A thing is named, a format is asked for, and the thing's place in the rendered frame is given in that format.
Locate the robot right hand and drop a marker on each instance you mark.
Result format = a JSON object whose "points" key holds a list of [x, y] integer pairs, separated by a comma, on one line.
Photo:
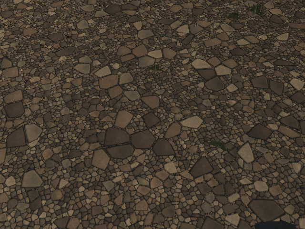
{"points": [[282, 224]]}

